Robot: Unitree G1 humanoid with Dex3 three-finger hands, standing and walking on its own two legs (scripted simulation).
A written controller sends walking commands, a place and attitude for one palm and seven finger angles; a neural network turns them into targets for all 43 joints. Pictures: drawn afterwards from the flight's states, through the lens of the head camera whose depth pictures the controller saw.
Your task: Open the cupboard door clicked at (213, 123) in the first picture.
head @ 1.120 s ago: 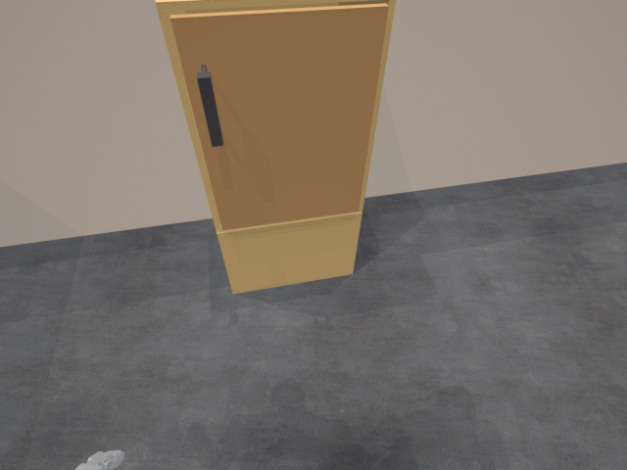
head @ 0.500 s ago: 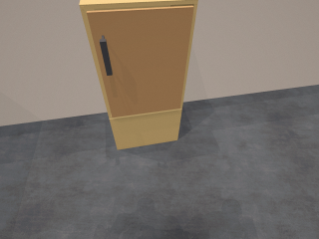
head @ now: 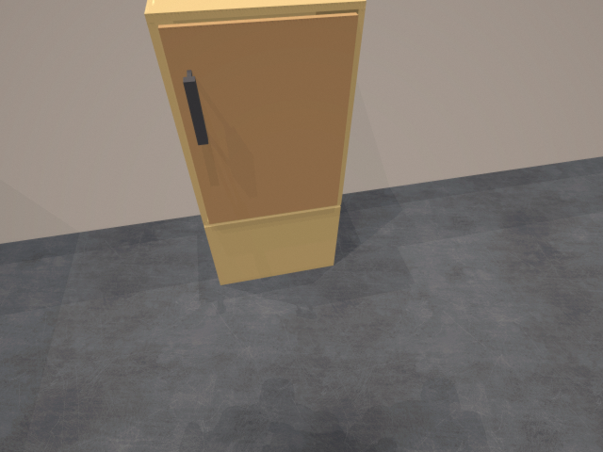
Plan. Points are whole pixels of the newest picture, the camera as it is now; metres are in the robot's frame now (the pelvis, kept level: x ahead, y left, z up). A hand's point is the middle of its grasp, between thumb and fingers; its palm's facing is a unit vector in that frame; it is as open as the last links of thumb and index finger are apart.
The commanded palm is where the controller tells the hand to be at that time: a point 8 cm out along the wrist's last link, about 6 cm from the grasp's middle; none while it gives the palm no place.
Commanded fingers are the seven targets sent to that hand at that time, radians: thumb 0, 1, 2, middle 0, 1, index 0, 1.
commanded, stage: look at it before walking up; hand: left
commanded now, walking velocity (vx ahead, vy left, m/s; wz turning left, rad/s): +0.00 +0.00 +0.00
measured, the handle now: (196, 108) +0.82 +0.29 +0.03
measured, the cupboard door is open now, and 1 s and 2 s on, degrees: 0 0 0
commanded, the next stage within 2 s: turn to face it in 0.42 s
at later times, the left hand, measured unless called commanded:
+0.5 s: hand out of the picture +0.08 +0.24 -0.15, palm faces -0.03 -0.94 -0.34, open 7.4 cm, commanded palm none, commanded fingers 0.00 0.90 0.90 -0.20 -0.30 -0.20 -0.30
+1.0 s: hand out of the picture +0.02 +0.21 -0.18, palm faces +0.09 -0.96 -0.25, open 7.4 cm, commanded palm none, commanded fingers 0.00 0.90 0.90 -0.20 -0.30 -0.20 -0.30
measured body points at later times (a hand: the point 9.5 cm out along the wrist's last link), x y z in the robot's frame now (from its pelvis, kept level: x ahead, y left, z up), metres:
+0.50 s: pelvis +0.01 +0.00 +0.00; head +0.01 -0.01 +0.45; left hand +0.08 +0.29 -0.13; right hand +0.09 -0.30 -0.13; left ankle +0.00 +0.12 -0.75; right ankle +0.00 -0.12 -0.75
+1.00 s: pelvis -0.02 +0.00 -0.02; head +0.00 +0.01 +0.43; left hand +0.01 +0.26 -0.16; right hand +0.06 -0.23 -0.17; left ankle +0.00 +0.12 -0.75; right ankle +0.00 -0.12 -0.75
